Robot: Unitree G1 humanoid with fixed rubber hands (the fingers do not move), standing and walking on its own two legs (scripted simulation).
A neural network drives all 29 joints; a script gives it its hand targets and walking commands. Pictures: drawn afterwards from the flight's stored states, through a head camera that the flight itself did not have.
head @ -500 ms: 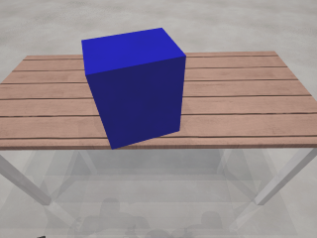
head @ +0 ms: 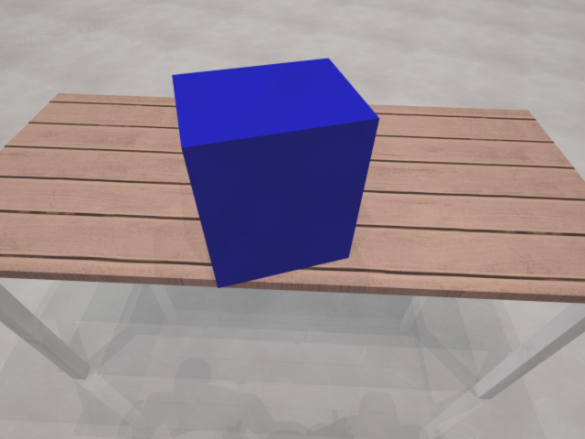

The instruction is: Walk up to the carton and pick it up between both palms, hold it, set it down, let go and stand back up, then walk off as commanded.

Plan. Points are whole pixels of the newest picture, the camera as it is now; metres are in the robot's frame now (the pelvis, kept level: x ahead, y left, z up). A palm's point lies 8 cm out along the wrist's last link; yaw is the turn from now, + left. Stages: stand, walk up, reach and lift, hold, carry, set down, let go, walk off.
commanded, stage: walk up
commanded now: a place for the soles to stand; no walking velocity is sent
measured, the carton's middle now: (271, 177) +0.52 +0.06 +0.09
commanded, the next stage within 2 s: none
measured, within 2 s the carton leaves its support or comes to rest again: neither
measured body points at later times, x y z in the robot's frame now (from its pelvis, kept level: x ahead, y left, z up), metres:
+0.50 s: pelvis +0.01 +0.03 +0.00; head +0.02 +0.02 +0.45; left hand +0.08 +0.39 -0.07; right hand +0.12 -0.28 -0.10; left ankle +0.06 +0.15 -0.68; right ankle +0.02 -0.12 -0.70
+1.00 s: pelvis +0.09 +0.09 +0.00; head +0.12 +0.07 +0.45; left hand +0.17 +0.43 -0.07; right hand +0.17 -0.23 -0.12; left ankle +0.10 +0.16 -0.70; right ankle +0.16 -0.06 -0.71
